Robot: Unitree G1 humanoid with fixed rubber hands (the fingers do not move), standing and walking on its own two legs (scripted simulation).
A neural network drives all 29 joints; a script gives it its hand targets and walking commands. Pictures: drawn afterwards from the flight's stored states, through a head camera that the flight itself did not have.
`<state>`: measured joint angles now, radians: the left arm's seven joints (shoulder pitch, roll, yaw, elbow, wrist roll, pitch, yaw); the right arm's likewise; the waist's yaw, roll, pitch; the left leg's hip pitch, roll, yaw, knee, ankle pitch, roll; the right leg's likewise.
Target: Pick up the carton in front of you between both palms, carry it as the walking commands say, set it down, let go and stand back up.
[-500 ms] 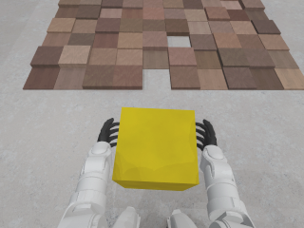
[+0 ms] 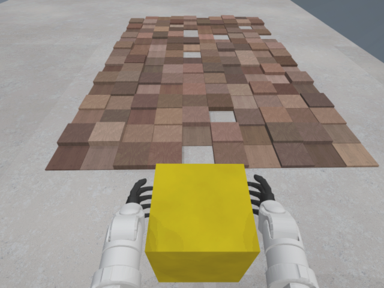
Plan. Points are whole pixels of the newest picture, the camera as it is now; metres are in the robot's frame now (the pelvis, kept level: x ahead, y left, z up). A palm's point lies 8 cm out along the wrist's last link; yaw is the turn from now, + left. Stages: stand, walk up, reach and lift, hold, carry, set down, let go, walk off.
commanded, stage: reach and lift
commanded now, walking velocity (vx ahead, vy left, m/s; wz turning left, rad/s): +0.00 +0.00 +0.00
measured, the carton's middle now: (199, 225) +0.29 +0.00 -0.06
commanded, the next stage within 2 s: hold in 0.86 s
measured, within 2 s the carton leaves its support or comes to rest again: neither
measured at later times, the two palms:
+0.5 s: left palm (133, 205) +0.29 +0.15 +0.03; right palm (266, 203) +0.30 -0.15 +0.04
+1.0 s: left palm (132, 201) +0.29 +0.15 +0.05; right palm (270, 199) +0.29 -0.15 +0.06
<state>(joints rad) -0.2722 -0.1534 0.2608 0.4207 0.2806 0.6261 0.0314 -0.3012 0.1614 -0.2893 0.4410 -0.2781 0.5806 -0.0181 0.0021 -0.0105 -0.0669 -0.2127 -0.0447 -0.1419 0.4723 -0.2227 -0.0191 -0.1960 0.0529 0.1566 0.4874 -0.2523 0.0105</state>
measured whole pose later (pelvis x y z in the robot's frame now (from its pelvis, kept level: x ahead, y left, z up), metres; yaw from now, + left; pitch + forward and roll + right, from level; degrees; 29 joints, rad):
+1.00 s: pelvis +0.01 +0.00 +0.01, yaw +0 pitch -5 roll +0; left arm -0.22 -0.14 0.18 0.23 0.25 0.76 0.04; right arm -0.25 0.15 -0.20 0.25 -0.25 0.72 -0.02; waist 0.00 -0.01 -0.03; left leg -0.08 -0.04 -0.14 0.36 -0.19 -0.01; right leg -0.07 0.04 0.15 0.37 -0.21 0.01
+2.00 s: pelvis +0.06 -0.02 +0.00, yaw +0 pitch +4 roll +1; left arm -0.21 -0.14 0.10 -0.04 0.15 1.00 0.09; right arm -0.20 0.10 -0.15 -0.08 -0.14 0.98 -0.06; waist 0.00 0.00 -0.15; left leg -0.39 0.03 0.07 0.72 -0.46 -0.01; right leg -0.22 -0.02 -0.02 0.45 -0.30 -0.02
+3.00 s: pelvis +0.64 -0.06 -0.02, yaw -5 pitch +3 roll +1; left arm -0.39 -0.05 0.15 -0.16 0.08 1.23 0.10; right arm -0.40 0.11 -0.15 -0.15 -0.12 1.19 -0.12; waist -0.02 -0.03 -0.04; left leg -0.48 0.02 0.24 0.60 -0.19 0.11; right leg -0.25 -0.06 -0.06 1.09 -0.47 -0.02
